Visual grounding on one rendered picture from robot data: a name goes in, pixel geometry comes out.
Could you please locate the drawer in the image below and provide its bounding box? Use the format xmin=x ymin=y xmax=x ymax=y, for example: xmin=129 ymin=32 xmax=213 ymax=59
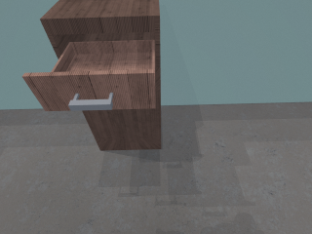
xmin=21 ymin=40 xmax=156 ymax=111

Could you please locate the cabinet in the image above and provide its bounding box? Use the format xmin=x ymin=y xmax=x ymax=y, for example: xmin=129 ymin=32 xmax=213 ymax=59
xmin=40 ymin=0 xmax=162 ymax=151

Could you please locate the handle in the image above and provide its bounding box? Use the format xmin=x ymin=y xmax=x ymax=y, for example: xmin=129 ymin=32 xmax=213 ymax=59
xmin=68 ymin=93 xmax=114 ymax=111

